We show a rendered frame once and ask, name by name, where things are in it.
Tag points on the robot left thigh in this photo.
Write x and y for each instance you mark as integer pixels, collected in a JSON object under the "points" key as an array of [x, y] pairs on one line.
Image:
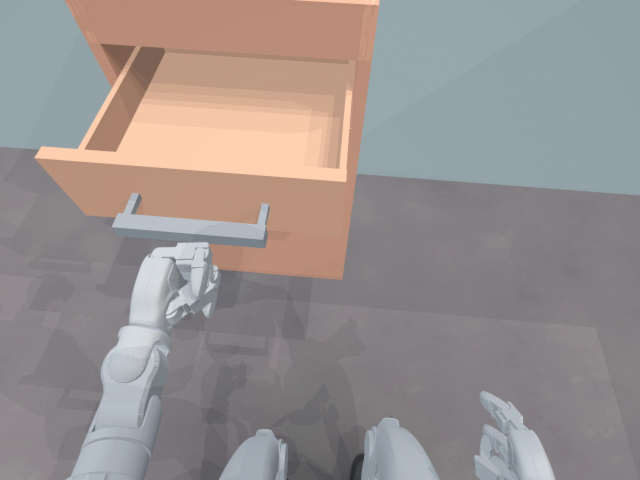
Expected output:
{"points": [[258, 458]]}

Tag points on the robot left hand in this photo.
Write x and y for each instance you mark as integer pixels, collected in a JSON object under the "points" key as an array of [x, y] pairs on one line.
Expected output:
{"points": [[159, 281]]}

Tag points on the handle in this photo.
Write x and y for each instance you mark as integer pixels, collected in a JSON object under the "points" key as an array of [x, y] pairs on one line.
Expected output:
{"points": [[128, 224]]}

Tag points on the left robot shin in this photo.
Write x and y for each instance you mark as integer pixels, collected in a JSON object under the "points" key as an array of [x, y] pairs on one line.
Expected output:
{"points": [[264, 432]]}

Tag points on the cabinet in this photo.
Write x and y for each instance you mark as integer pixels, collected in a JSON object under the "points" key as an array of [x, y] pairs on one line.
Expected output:
{"points": [[331, 29]]}

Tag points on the left robot forearm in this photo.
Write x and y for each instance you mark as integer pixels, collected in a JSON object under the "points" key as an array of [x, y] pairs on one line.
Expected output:
{"points": [[122, 436]]}

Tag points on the drawer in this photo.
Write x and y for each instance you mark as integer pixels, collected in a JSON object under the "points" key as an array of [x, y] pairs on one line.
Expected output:
{"points": [[212, 135]]}

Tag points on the robot right hand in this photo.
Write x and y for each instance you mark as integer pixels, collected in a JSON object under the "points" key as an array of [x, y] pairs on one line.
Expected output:
{"points": [[521, 454]]}

